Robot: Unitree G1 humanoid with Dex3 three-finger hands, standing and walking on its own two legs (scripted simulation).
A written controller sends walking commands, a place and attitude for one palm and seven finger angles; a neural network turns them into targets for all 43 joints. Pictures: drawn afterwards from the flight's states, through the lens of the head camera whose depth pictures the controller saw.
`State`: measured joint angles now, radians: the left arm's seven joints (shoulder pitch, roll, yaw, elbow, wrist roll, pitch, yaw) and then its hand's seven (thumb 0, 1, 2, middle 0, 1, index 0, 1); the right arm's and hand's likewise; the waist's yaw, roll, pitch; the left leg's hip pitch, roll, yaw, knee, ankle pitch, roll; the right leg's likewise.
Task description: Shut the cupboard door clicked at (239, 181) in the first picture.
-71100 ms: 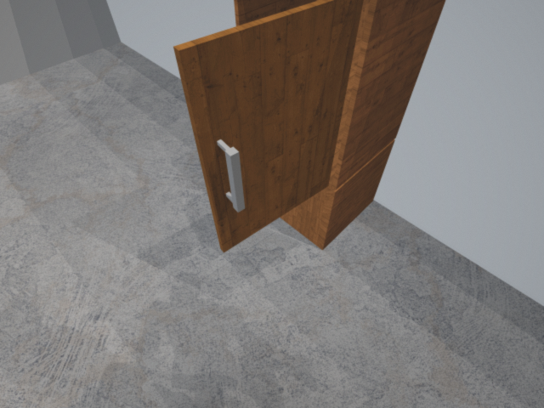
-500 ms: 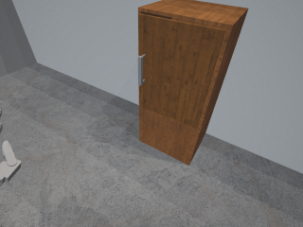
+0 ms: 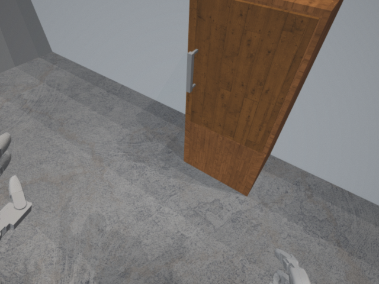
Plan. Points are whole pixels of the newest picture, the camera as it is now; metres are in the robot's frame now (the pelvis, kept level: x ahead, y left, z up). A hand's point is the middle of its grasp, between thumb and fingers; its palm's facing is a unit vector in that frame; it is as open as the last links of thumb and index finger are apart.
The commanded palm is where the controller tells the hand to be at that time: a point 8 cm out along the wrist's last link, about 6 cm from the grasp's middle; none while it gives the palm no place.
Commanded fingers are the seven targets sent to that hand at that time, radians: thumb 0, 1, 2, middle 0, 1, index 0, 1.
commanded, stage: stop stepping back and stand still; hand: left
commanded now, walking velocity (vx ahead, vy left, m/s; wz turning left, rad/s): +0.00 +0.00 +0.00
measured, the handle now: (192, 71) +0.92 +0.05 -0.03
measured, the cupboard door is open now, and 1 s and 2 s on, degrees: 2 2 2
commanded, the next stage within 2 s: let the arm hang, fingers relaxed in 0.84 s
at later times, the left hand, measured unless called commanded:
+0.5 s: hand (4, 210) +0.18 +0.29 +0.15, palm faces +0.44 -0.80 -0.41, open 7.4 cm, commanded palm +0.13 +0.32 +0.18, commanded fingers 0.00 0.90 0.90 -0.20 -0.30 -0.20 -0.30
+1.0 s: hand (17, 226) +0.18 +0.30 +0.10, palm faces +0.34 -0.82 -0.46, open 7.4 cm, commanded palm none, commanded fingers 0.00 0.90 0.90 -0.20 -0.30 -0.20 -0.30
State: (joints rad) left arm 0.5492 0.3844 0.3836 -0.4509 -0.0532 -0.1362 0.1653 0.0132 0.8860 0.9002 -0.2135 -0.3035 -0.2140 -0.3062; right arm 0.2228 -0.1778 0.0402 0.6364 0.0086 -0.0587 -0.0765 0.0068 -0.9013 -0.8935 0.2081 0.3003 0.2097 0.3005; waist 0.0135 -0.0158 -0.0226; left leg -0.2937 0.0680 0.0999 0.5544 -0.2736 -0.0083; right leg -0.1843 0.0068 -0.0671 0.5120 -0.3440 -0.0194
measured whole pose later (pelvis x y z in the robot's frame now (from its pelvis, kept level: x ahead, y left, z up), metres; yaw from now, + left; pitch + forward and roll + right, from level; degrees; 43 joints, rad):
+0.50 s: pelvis -0.02 +0.02 +0.00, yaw +0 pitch +1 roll -1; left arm 0.55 0.39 0.39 -0.45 -0.06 -0.15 0.17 0.01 0.89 0.90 -0.21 -0.30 -0.21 -0.31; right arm 0.25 -0.19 0.03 0.61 0.01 -0.06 -0.09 0.01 -0.90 -0.89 0.20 0.30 0.21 0.30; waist 0.00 -0.01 -0.03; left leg -0.30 0.05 0.11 0.51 -0.23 0.03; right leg -0.18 -0.01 -0.06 0.44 -0.28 0.01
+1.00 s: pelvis -0.03 +0.03 +0.00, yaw +1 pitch +1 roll -2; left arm 0.42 0.39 0.27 -0.18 -0.01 -0.13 0.09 0.01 0.89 0.90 -0.21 -0.30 -0.21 -0.30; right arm 0.20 -0.26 0.02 0.69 0.01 -0.10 -0.03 0.01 -0.90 -0.89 0.21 0.30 0.21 0.30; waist 0.02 0.05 -0.05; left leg -0.34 0.03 0.10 0.53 -0.21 0.04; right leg -0.21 -0.02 -0.08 0.47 -0.27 0.02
